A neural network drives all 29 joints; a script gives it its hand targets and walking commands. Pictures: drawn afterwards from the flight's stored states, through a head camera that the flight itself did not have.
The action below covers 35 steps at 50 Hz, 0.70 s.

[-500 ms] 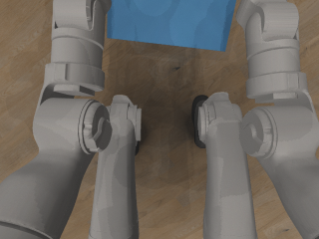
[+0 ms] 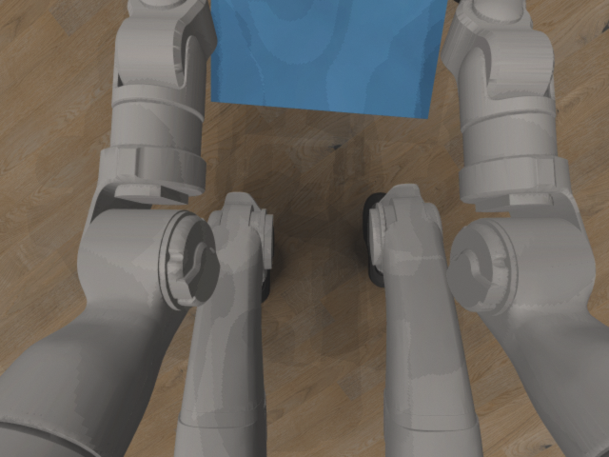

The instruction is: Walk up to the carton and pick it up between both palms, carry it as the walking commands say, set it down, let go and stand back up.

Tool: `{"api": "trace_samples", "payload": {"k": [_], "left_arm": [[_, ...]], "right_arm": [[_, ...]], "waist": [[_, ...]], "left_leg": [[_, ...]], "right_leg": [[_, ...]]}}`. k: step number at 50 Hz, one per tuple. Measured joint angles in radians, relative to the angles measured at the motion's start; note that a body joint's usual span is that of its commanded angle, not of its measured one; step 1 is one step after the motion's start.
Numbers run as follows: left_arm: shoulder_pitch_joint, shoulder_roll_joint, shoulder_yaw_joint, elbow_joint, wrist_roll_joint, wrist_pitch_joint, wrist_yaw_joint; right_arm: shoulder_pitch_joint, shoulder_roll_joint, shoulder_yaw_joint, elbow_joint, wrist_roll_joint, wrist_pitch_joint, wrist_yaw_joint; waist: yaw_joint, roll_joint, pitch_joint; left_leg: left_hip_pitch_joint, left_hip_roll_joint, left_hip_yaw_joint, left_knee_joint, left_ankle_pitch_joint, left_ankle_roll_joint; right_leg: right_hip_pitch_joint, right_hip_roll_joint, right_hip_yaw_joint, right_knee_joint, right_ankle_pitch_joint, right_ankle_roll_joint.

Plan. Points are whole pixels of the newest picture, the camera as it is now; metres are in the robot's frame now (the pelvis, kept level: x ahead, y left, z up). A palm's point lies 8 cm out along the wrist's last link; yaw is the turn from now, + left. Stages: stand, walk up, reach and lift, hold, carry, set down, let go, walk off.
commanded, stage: reach and lift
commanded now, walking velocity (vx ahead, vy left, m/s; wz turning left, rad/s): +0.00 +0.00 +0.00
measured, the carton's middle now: out of the picture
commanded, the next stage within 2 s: none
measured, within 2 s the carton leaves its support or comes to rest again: neither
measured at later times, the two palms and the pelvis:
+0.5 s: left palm out of the picture +0.53 +0.12 -0.02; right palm out of the picture +0.51 -0.16 -0.03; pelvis +0.00 +0.00 +0.05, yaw +0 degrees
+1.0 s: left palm out of the picture +0.51 +0.12 +0.07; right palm out of the picture +0.49 -0.16 +0.06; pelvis +0.04 +0.00 +0.10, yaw +0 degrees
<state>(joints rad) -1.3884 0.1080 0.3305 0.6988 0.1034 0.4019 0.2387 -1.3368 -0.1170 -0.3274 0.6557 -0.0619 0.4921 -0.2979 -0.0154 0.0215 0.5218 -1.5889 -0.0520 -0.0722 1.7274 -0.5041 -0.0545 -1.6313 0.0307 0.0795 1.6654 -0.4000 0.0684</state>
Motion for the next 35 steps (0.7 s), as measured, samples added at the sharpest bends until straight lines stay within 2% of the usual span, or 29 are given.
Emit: {"api": "trace_samples", "payload": {"k": [9, 19, 28, 35], "left_arm": [[0.04, -0.012, 0.005, -0.02, 0.01, 0.009, -0.009], [0.079, -0.024, 0.016, -0.022, 0.015, 0.001, -0.021], [0.124, -0.044, 0.007, -0.043, 0.017, 0.006, -0.008], [0.175, -0.061, 0.006, -0.058, 0.014, -0.002, -0.007]], "right_arm": [[0.045, 0.022, 0.0, -0.02, -0.003, 0.0, -0.007], [0.083, 0.044, -0.004, -0.043, -0.014, 0.008, -0.013], [0.117, 0.05, -0.008, -0.048, -0.03, 0.009, 0.007], [0.16, 0.06, 0.005, -0.067, -0.03, 0.013, 0.004]], "waist": [[0.0, -0.013, 0.0], [-0.004, -0.003, -0.001], [-0.005, -0.004, -0.004], [-0.011, 0.0, -0.014]], "left_leg": [[0.082, 0.004, -0.001, -0.063, 0.012, -0.003], [0.166, 0.004, -0.001, -0.13, 0.027, 0.001], [0.245, 0.006, 0.0, -0.192, 0.037, 0.005], [0.311, 0.006, 0.001, -0.244, 0.044, 0.01]], "right_leg": [[0.078, 0.002, -0.001, -0.055, 0.009, -0.008], [0.164, 0.001, 0.001, -0.121, 0.02, -0.007], [0.246, 0.0, 0.004, -0.184, 0.028, -0.007], [0.315, -0.004, 0.004, -0.237, 0.033, -0.005]]}}
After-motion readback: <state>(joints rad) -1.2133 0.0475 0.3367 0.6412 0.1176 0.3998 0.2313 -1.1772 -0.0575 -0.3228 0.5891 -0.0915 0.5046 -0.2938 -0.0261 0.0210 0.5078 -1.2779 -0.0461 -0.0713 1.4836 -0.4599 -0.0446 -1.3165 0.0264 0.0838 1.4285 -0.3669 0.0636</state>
